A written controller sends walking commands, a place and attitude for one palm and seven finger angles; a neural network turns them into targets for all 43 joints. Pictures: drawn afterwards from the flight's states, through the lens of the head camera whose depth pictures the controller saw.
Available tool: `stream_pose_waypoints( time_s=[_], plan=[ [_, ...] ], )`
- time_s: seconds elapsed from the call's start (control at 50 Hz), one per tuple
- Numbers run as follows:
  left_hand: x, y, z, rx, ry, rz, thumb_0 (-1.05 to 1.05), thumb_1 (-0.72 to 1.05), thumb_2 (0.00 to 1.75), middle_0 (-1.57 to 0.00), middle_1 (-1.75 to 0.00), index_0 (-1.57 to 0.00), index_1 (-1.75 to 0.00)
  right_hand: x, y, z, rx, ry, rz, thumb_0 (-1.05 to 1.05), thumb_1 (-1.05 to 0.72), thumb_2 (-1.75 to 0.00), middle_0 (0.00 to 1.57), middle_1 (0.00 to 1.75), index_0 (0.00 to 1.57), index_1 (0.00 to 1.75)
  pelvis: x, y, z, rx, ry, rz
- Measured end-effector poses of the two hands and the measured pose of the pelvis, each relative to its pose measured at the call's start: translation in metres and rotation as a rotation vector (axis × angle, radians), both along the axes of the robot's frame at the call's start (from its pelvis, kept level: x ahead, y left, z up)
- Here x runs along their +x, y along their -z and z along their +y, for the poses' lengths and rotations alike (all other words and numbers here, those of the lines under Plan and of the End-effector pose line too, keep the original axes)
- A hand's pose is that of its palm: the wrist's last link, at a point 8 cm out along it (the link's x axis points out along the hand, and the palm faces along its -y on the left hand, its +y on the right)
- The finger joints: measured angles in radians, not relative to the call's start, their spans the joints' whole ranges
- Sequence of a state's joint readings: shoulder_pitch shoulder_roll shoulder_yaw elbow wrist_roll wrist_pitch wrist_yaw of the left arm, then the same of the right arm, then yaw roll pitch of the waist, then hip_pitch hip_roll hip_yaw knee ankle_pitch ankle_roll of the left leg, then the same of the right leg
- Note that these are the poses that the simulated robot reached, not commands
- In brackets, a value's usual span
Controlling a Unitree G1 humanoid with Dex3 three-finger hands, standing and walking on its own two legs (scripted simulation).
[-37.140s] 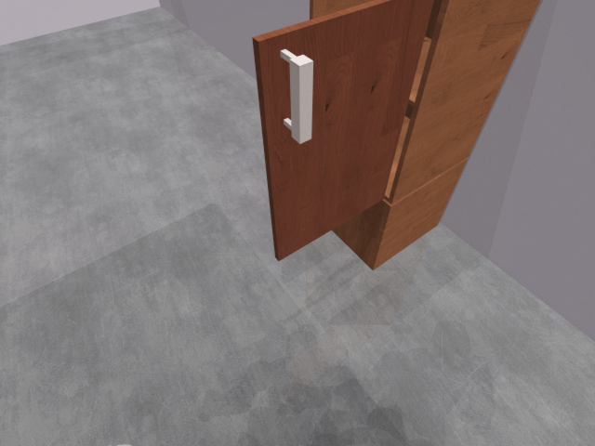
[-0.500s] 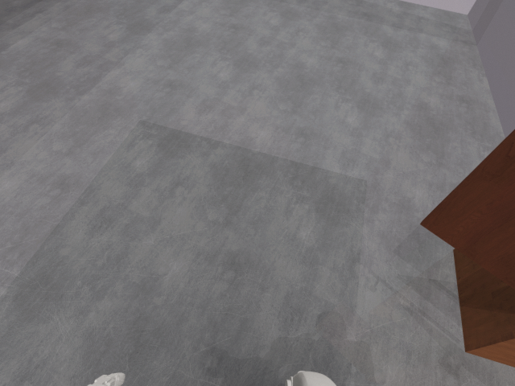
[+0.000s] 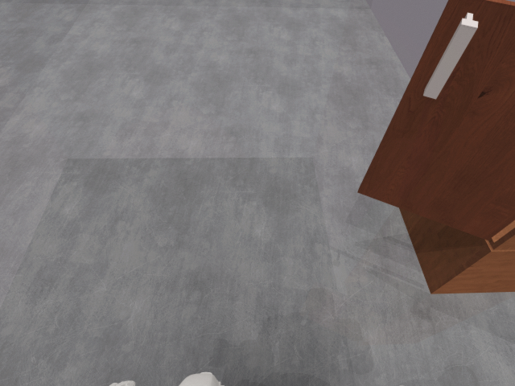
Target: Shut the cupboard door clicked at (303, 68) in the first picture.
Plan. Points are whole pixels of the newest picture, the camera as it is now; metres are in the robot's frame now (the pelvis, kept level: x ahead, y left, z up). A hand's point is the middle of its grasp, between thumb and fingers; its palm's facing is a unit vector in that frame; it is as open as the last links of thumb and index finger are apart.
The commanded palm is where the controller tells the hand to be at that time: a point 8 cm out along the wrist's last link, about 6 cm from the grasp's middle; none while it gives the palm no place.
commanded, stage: turn to face it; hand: left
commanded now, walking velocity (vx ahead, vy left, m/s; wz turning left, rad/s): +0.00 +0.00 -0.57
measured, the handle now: (449, 56) +0.68 -0.33 +0.16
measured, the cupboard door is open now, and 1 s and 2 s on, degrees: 63 63 63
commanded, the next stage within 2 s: take the last steps up to it in 0.52 s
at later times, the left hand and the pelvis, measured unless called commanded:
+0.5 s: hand (173, 357) +0.18 +0.16 -0.16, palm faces -0.26 -0.93 -0.25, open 7.4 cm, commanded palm none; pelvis +0.03 +0.00 -0.01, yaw -14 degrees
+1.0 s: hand (196, 325) +0.24 +0.13 -0.16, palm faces -0.43 -0.89 -0.15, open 7.4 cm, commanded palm none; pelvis +0.09 -0.02 +0.01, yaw -25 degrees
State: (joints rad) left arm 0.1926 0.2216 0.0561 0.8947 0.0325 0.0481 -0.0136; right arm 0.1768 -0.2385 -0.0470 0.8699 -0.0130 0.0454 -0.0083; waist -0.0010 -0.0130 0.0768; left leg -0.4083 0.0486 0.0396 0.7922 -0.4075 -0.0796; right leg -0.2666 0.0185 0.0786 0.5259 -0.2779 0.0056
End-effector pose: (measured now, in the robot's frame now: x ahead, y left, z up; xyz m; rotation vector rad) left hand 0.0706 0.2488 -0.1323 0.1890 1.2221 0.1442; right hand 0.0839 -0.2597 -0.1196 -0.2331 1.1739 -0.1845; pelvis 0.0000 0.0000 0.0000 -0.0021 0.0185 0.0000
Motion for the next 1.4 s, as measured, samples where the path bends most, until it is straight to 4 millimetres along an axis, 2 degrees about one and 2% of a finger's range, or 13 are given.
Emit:
stream_pose_waypoints(
  time_s=[0.1, 0.22, 0.32, 0.4, 0.46, 0.6, 0.72, 0.86, 1.0, 1.08, 1.16, 1.24, 1.4],
  plan=[
    [0.017, 0.018, 0.018, -0.024, 0.035, 0.025, 0.01, 0.91, 0.90, -0.20, -0.30, -0.20, -0.30, -0.004, -0.004, 0.016, -0.041, 0.026, -0.031, 0.00, -0.91, -0.90, 0.20, 0.30, 0.20, 0.30, 0.008, 0.008, 0.018, -0.016, 0.067, 0.003],
    [0.051, 0.007, 0.021, -0.032, 0.107, 0.019, 0.01, 0.91, 0.90, -0.20, -0.30, -0.19, -0.29, -0.036, -0.013, 0.025, -0.041, 0.096, 0.030, 0.00, -0.91, -0.89, 0.20, 0.30, 0.20, 0.30, 0.015, -0.004, 0.022, -0.038, 0.137, -0.006],
    [0.085, -0.002, 0.005, -0.022, 0.190, -0.015, 0.01, 0.91, 0.90, -0.20, -0.30, -0.19, -0.29, -0.068, -0.006, 0.022, -0.012, 0.185, 0.084, 0.00, -0.91, -0.89, 0.20, 0.30, 0.21, 0.30, 0.019, -0.006, 0.017, -0.047, 0.187, -0.007],
    [0.110, -0.005, -0.018, -0.001, 0.257, -0.067, 0.01, 0.91, 0.90, -0.20, -0.30, -0.19, -0.29, -0.094, 0.012, 0.010, 0.023, 0.260, 0.123, 0.00, -0.91, -0.89, 0.20, 0.30, 0.21, 0.30, 0.023, 0.003, 0.004, -0.027, 0.220, -0.011],
    [0.117, -0.006, -0.033, 0.016, 0.290, -0.093, 0.01, 0.91, 0.90, -0.20, -0.30, -0.19, -0.29, -0.107, 0.025, 0.002, 0.038, 0.309, 0.160, 0.00, -0.91, -0.90, 0.20, 0.30, 0.20, 0.30, 0.024, 0.009, -0.001, -0.024, 0.238, -0.011],
    [0.108, -0.007, -0.041, 0.004, 0.312, -0.029, 0.01, 0.91, 0.90, -0.20, -0.30, -0.20, -0.30, -0.093, 0.015, 0.005, 0.044, 0.350, 0.123, 0.01, -0.91, -0.90, 0.20, 0.30, 0.20, 0.30, 0.033, -0.001, 0.003, -0.004, 0.279, -0.013],
    [0.110, 0.017, -0.027, -0.036, 0.303, 0.027, 0.01, 0.91, 0.90, -0.20, -0.30, -0.20, -0.30, -0.074, 0.012, 0.024, 0.013, 0.343, 0.065, 0.00, -0.91, -0.90, 0.20, 0.30, 0.20, 0.30, 0.050, 0.008, 0.016, -0.027, 0.310, -0.006],
    [0.136, 0.009, -0.030, -0.060, 0.360, 0.068, 0.01, 0.91, 0.90, -0.20, -0.30, -0.19, -0.29, -0.096, -0.007, 0.045, 0.020, 0.405, 0.115, 0.00, -0.91, -0.89, 0.20, 0.30, 0.20, 0.30, 0.070, -0.008, 0.010, -0.033, 0.369, -0.005],
    [0.184, -0.001, -0.070, -0.060, 0.452, 0.054, 0.01, 0.91, 0.90, -0.20, -0.30, -0.19, -0.29, -0.133, -0.011, 0.047, 0.061, 0.530, 0.229, 0.00, -0.91, -0.89, 0.20, 0.30, 0.21, 0.30, 0.091, -0.014, -0.015, -0.032, 0.427, -0.003],
    [0.219, -0.002, -0.114, -0.055, 0.521, 0.027, 0.01, 0.91, 0.90, -0.20, -0.30, -0.19, -0.29, -0.152, -0.003, 0.037, 0.100, 0.600, 0.299, 0.00, -0.91, -0.89, 0.20, 0.30, 0.20, 0.30, 0.104, -0.009, -0.041, -0.021, 0.455, -0.005],
    [0.254, 0.004, -0.161, -0.048, 0.554, -0.060, 0.01, 0.91, 0.90, -0.20, -0.30, -0.19, -0.29, -0.159, 0.018, 0.015, 0.147, 0.635, 0.364, 0.00, -0.91, -0.90, 0.20, 0.30, 0.20, 0.30, 0.119, 0.009, -0.078, -0.002, 0.460, -0.010],
    [0.256, 0.000, -0.186, -0.047, 0.519, -0.073, 0.01, 0.91, 0.90, -0.20, -0.30, -0.19, -0.29, -0.127, 0.022, -0.025, 0.142, 0.615, 0.357, 0.01, -0.91, -0.90, 0.20, 0.30, 0.20, 0.30, 0.131, 0.005, -0.098, -0.019, 0.455, -0.017],
    [0.253, 0.007, -0.195, -0.028, 0.453, 0.040, 0.00, 0.94, 0.90, -0.20, -0.30, -0.20, -0.30, 0.006, 0.007, -0.103, 0.056, 0.517, 0.086, 0.01, -0.91, -0.90, 0.20, 0.30, 0.20, 0.30, 0.173, -0.004, -0.133, -0.030, 0.444, -0.002]
  ],
)
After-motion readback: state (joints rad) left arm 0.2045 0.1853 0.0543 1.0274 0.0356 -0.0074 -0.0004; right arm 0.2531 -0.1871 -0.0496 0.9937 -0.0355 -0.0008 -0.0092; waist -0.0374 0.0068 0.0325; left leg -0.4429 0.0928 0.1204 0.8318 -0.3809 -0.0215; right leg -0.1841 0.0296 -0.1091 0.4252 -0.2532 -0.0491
